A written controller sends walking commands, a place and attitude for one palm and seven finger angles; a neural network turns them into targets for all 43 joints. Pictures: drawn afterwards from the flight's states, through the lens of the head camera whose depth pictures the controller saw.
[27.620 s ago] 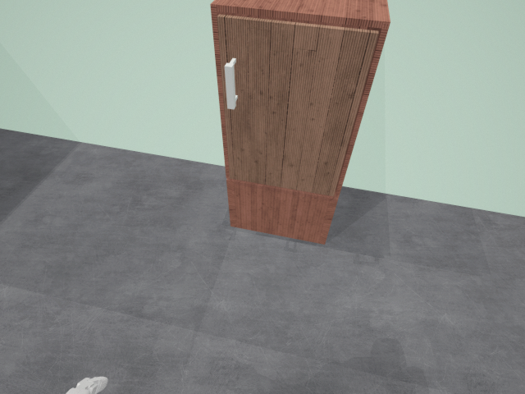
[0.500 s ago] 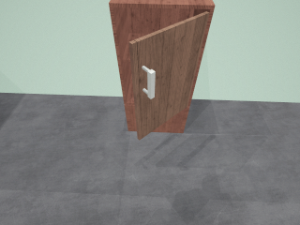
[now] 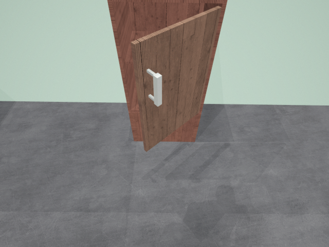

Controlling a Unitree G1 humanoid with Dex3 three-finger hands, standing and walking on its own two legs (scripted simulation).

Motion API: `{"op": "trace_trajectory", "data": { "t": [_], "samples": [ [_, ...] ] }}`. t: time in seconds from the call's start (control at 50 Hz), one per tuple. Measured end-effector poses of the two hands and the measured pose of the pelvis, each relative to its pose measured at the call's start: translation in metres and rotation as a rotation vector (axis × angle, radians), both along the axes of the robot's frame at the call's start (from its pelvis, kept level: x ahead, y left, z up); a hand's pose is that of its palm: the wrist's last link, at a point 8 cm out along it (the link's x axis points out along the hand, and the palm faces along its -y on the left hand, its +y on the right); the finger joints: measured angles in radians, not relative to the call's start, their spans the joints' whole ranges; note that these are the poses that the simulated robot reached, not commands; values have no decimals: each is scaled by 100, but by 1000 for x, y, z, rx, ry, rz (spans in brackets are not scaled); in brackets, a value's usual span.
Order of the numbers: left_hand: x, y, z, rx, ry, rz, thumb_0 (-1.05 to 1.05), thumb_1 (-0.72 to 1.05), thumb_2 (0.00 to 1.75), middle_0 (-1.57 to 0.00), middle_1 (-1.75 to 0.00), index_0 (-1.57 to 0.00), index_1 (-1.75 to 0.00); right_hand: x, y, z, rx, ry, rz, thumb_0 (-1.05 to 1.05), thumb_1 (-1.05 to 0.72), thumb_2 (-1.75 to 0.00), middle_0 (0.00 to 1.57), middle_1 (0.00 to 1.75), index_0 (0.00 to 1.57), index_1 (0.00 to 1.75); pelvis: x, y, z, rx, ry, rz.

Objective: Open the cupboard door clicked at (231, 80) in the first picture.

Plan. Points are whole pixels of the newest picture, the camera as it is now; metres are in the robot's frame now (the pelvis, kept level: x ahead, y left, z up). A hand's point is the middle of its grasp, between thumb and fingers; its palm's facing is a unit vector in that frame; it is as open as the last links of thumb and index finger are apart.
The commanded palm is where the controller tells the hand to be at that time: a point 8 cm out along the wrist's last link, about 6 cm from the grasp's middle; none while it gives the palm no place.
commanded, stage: walk to a spot facing it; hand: left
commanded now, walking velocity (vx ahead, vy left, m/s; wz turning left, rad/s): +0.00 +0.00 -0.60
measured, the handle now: (154, 87) +0.62 +0.08 +0.01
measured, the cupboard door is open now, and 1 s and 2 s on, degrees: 43 43 43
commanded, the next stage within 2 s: none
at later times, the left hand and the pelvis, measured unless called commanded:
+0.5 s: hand out of the picture +0.08 +0.14 -0.16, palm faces -0.19 -0.94 -0.29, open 7.4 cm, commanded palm none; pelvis -0.01 -0.05 +0.00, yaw -16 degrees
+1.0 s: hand (117, 234) +0.18 +0.15 -0.18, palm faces -0.46 -0.86 -0.22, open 7.4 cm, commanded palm none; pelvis +0.02 -0.01 +0.00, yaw -33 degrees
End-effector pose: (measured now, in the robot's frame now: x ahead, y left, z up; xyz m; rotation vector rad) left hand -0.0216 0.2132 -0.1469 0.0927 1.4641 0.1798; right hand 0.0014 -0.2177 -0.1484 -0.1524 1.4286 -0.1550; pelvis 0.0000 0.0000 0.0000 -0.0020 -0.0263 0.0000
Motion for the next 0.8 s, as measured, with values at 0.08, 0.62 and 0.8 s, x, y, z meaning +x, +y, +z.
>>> {"op": "trace_trajectory", "data": {
  "t": [0.08,0.62,0.8],
  "samples": [
    [9,9,-2,13,10,-32,0,90,90,-20,-30,-20,-30,0,-7,-1,-19,-21,-42,0,-91,-89,20,30,20,30,-2,0,-3,4,10,-37],
    [121,-42,22,73,-156,-359,0,90,90,-20,-30,-20,-30,24,-108,16,-91,-261,-274,1,-91,-89,19,30,20,30,-8,-50,3,48,47,-342],
    [142,-25,7,38,-113,-432,1,90,90,-20,-30,-20,-30,37,-89,30,-134,-311,-328,1,-91,-89,19,30,20,30,5,-29,0,32,66,-441]
  ]
}}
